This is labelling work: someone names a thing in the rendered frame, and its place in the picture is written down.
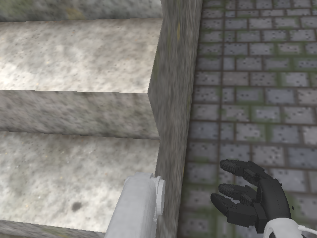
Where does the left robot thigh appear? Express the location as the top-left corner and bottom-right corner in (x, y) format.
(104, 172), (165, 238)

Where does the robot right hand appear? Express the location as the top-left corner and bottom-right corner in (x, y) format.
(210, 159), (294, 234)

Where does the right robot forearm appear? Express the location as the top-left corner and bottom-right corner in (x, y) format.
(263, 217), (306, 238)

